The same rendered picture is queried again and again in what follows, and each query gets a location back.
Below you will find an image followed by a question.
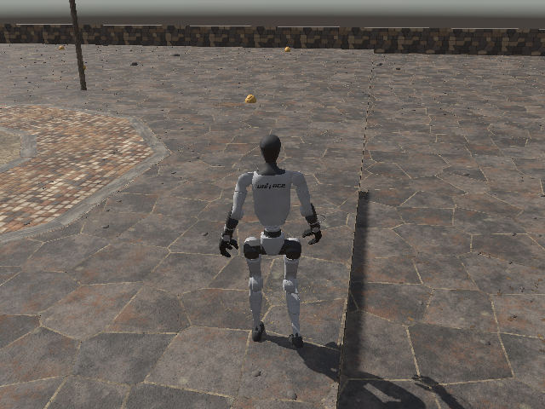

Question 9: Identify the right robot forearm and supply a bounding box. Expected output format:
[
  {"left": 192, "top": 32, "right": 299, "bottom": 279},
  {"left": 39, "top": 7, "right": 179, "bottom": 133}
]
[{"left": 305, "top": 203, "right": 320, "bottom": 233}]

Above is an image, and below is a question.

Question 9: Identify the left robot foot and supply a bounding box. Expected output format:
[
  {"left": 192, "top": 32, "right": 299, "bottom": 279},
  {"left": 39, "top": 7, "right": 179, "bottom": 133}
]
[{"left": 252, "top": 321, "right": 264, "bottom": 342}]

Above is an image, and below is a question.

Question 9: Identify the robot left upper arm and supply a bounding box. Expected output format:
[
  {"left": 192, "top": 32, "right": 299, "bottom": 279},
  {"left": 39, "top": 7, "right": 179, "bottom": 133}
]
[{"left": 230, "top": 172, "right": 254, "bottom": 220}]

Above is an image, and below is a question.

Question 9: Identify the right robot hand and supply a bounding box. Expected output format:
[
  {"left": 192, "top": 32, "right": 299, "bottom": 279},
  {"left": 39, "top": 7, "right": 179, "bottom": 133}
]
[{"left": 302, "top": 229, "right": 322, "bottom": 245}]

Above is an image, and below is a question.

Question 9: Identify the left robot forearm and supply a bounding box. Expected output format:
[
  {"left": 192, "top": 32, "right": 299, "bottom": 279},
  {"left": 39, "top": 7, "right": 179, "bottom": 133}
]
[{"left": 221, "top": 207, "right": 238, "bottom": 241}]

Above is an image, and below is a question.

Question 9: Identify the left robot hand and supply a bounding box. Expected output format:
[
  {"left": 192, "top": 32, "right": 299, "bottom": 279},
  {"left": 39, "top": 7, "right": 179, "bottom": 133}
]
[{"left": 219, "top": 238, "right": 238, "bottom": 257}]

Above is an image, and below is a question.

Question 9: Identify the left robot thigh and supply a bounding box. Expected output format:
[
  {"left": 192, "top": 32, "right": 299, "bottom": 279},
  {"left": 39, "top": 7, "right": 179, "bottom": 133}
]
[{"left": 244, "top": 237, "right": 263, "bottom": 292}]

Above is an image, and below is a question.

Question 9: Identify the robot right upper arm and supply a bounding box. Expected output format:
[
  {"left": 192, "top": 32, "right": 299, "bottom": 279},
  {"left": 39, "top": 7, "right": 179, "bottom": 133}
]
[{"left": 289, "top": 170, "right": 313, "bottom": 216}]

